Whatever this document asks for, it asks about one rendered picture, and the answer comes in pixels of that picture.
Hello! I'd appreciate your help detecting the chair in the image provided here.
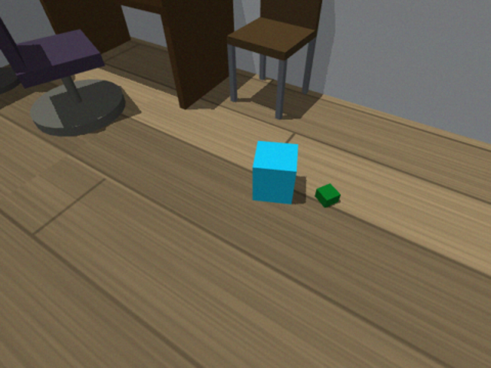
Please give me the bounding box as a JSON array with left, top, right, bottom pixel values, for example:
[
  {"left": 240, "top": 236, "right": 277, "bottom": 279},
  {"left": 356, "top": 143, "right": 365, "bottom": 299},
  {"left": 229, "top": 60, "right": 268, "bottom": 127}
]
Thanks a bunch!
[{"left": 226, "top": 0, "right": 322, "bottom": 120}]

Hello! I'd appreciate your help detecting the desk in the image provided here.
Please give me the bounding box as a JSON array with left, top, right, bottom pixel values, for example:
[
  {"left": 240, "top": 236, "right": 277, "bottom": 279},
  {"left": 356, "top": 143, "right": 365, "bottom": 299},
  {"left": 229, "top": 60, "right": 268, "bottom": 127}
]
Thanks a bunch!
[{"left": 40, "top": 0, "right": 234, "bottom": 110}]

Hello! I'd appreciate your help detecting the office chair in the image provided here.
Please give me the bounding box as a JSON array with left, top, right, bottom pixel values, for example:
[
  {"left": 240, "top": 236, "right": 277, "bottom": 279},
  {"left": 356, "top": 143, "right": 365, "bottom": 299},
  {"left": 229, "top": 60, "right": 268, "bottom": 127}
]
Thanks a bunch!
[{"left": 0, "top": 18, "right": 126, "bottom": 136}]

